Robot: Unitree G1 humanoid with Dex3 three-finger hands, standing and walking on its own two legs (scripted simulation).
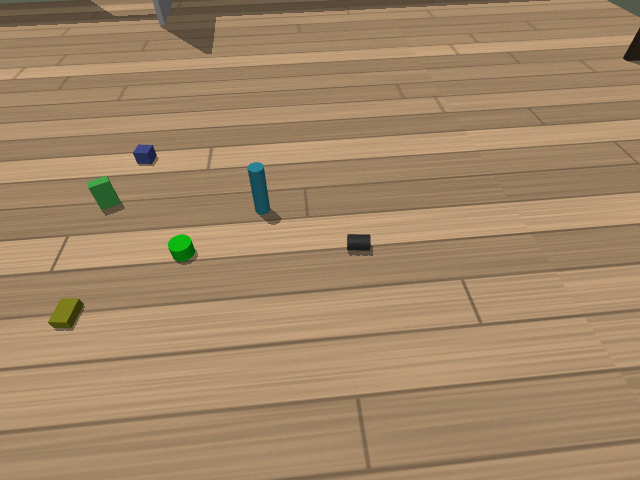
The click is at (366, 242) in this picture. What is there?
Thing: lying can
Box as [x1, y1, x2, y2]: [347, 234, 370, 250]
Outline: 347,235 347,249 369,250 369,235
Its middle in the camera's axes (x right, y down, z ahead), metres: +0.17 +0.02 +1.63
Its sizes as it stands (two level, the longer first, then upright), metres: 0.094 0.068 0.068
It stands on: the floor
